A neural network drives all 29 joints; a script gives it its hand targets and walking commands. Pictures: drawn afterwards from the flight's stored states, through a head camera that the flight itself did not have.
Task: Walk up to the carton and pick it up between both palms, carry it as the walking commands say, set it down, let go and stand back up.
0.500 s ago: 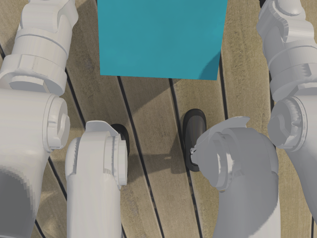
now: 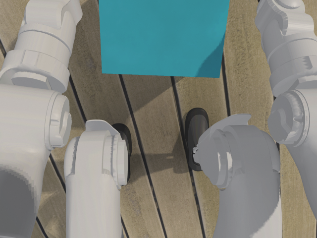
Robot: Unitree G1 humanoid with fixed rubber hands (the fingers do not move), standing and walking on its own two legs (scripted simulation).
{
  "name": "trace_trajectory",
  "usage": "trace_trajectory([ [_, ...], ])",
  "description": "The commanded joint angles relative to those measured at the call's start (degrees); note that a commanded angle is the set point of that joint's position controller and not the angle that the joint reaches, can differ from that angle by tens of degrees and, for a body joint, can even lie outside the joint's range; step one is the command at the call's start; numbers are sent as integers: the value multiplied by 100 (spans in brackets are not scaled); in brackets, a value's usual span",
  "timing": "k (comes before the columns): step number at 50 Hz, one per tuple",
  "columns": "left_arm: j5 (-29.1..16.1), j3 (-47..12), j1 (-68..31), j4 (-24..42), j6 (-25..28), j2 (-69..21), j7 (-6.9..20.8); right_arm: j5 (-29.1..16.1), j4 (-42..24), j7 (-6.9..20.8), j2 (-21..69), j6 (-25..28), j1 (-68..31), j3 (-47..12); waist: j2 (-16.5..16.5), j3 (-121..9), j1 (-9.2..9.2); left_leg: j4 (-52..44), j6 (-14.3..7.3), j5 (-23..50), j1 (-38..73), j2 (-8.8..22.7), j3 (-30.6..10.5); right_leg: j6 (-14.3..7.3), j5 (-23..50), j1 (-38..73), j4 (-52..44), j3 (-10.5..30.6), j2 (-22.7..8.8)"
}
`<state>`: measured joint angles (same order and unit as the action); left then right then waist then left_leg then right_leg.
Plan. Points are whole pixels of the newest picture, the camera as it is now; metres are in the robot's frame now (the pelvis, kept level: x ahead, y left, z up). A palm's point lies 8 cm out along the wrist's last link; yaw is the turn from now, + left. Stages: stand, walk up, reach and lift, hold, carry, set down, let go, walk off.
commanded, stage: reach and lift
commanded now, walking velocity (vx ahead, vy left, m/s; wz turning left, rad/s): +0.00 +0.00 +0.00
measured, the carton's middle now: (161, 18) +0.51 -0.03 -0.26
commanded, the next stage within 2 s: none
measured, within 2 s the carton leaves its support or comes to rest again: leaves its support in 1.10 s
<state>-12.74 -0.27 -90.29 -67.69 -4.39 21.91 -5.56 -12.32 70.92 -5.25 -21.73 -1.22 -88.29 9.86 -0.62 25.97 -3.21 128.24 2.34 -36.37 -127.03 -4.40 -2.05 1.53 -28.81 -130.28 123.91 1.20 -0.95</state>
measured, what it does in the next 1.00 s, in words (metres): stands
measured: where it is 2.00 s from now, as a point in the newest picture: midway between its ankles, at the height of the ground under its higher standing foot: (158, 156)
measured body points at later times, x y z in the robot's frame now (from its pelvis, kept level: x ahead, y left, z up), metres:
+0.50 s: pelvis +0.00 +0.00 +0.00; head +0.38 -0.01 +0.22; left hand +0.58 +0.12 -0.19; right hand +0.56 -0.19 -0.19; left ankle +0.10 +0.12 -0.33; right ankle +0.13 -0.13 -0.33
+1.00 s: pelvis +0.01 +0.01 -0.01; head +0.39 +0.00 +0.23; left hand +0.58 +0.12 -0.19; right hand +0.56 -0.19 -0.19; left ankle +0.10 +0.12 -0.33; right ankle +0.13 -0.13 -0.33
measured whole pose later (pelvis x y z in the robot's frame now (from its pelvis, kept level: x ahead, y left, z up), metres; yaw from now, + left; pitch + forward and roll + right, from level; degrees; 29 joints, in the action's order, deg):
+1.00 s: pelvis +0.01 +0.01 -0.01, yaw +0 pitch +36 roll -1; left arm -2.7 11.9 -84.2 -56.6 -10.2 14.4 -5.3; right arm -6.1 63.3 -1.9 -18.8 -10.4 -85.7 11.5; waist -1.6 22.9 -3.5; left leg 130.5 0.8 -38.3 -128.5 -4.8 -0.9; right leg 2.7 -31.2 -131.3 126.1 2.3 -1.0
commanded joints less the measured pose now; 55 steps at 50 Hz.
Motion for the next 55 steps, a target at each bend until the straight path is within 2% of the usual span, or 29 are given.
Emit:
trace_trajectory([
  [1,2,26,-1680,564,103,411,-10,29,-496,-24,-629,103,-1480,40,-242,-6832,-254,-1176,37,1669,2446,110,240,14,1844,3918,-569,-272,104],
  [7,122,62,-1690,551,104,212,-36,143,-506,-64,-445,118,-1529,74,-234,-6815,-245,-1183,55,1676,2474,37,253,17,1863,4006,-594,-275,178],
  [14,112,-84,-1876,712,105,-352,56,308,-608,-48,-96,140,-1639,67,-254,-6750,-453,-1159,72,1673,2496,-61,244,-21,1914,4143,-617,-297,248],
  [17,143,-175,-2031,809,99,-800,154,362,-626,32,352,135,-1719,36,-268,-6714,-509,-1163,61,1688,2513,-108,234,-40,1957,4176,-615,-316,294],
  [21,310,-289,-2398,865,18,-2193,490,467,-762,384,1710,39,-2210,-114,-300,-6502,-507,-1153,2,1671,2494,-195,208,-67,1866,3980,-566,-368,379],
  [26,545,-392,-2808,946,-230,-4671,1239,663,-1062,1153,4205,-330,-2689,-466,-346,-5994,-502,-1076,-77,1456,2088,-333,268,-126,1630,3706,-392,-441,520],
  [32,652,-344,-2490,1249,-405,-5511,1582,694,-1332,1589,5080,-598,-2324,-466,-476,-5779,-449,-1000,-100,1573,1924,-353,374,-150,1729,3377,-271,-507,567],
  [37,685,-418,-2217,1350,-500,-5810,1648,549,-1511,1717,5291,-653,-2205,-583,-553,-5822,-421,-976,-138,1783,1957,-344,371,-164,1872,3175,-222,-532,550],
  [45,661,-536,-2129,1557,-560,-6028,1618,304,-1832,1750,5370,-661,-2268,-833,-594,-6216,-457,-998,-182,2124,2249,-334,337,-171,2076,3090,-222,-568,516],
  [51,483,-851,-2459,2086,-549,-6212,1494,-24,-2461,1695,5574,-637,-2702,-1239,-662,-7606,-438,-992,-150,2662,3019,-323,374,-125,2535,3574,-225,-658,532],
  [55,366,-1056,-2683,2419,-559,-6321,1362,-269,-2888,1645,5744,-680,-3191,-1555,-603,-8588,-335,-1032,-143,2822,3515,-323,420,-70,2682,3928,-295,-727,555],
])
